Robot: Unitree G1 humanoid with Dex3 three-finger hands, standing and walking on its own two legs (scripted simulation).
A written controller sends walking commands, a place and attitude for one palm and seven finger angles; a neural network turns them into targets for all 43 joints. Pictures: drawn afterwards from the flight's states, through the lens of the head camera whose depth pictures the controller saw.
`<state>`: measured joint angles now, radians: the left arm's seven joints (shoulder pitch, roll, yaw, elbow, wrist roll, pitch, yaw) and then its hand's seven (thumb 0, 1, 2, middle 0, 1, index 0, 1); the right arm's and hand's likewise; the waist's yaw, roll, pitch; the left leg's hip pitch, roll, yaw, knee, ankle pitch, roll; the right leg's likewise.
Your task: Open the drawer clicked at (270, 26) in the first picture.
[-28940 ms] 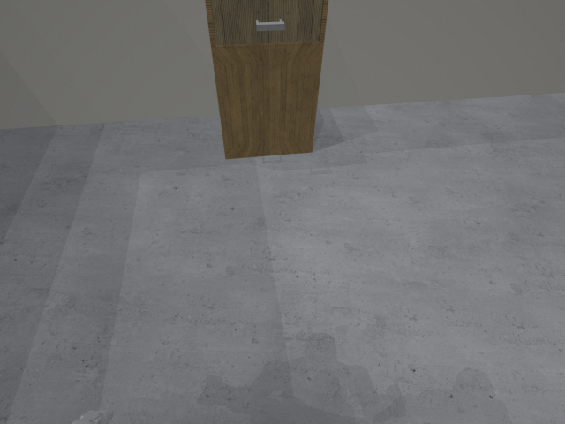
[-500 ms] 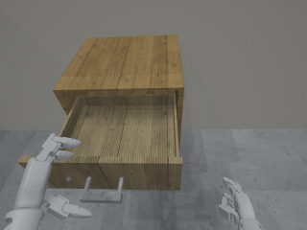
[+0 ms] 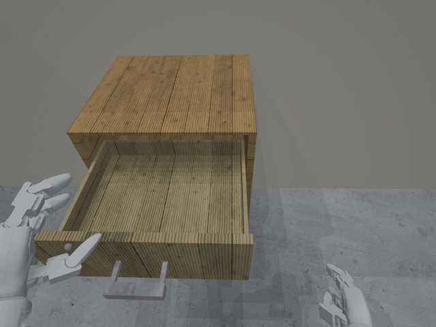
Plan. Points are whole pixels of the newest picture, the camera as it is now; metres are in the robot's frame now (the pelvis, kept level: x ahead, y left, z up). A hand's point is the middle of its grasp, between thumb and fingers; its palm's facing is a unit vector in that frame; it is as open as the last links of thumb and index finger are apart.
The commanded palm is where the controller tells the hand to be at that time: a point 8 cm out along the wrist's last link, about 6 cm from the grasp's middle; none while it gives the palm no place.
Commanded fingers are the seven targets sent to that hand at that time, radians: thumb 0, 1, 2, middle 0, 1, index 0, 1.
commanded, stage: draw the hand back to the body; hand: left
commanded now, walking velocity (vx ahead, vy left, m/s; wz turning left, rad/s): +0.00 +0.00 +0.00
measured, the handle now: (138, 278) +0.22 +0.19 -0.06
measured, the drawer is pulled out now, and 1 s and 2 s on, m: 0.30 0.30 0.30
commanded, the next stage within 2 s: step back with the hand held close in 0.38 s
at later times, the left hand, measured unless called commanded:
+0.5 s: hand (66, 250) +0.18 +0.22 +0.15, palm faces +0.38 -0.82 -0.43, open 7.5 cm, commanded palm +0.12 +0.27 +0.17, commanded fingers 0.00 0.90 0.90 -0.20 -0.30 -0.20 -0.30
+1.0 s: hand (31, 279) +0.14 +0.25 +0.15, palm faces +0.28 -0.81 -0.52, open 7.4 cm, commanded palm +0.07 +0.30 +0.17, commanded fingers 0.00 0.90 0.90 -0.20 -0.30 -0.20 -0.30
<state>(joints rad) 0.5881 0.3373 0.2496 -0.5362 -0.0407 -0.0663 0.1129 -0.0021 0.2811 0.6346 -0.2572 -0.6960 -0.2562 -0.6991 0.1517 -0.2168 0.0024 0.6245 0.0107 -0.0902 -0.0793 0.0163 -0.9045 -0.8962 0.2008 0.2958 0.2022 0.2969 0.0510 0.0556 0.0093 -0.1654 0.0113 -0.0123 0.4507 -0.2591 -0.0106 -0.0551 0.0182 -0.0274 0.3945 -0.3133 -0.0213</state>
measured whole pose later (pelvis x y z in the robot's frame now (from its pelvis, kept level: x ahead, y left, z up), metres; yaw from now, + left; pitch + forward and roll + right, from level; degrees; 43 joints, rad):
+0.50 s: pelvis +0.00 -0.01 +0.00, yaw +0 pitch -2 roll +0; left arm 0.56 0.33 0.27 -0.50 -0.05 -0.06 0.11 0.01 0.87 0.89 -0.21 -0.31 -0.21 -0.32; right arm 0.14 -0.21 0.01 0.63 0.01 -0.07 -0.08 0.02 -0.90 -0.90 0.20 0.30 0.20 0.30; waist 0.06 0.07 0.01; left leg -0.15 0.03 -0.03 0.43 -0.24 -0.03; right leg -0.04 0.03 -0.04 0.38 -0.30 -0.04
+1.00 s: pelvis -0.05 +0.01 +0.00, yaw +1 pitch +3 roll -1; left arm 0.68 0.42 0.37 -0.65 -0.05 -0.14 0.12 0.01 0.89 0.90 -0.22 -0.30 -0.22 -0.31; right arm 0.12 -0.21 -0.02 0.55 0.03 0.00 -0.09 0.02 -0.91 -0.90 0.20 0.30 0.20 0.30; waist 0.00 0.01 0.04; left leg -0.38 0.00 -0.03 0.51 -0.19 0.01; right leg -0.27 0.01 -0.05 0.47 -0.26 0.00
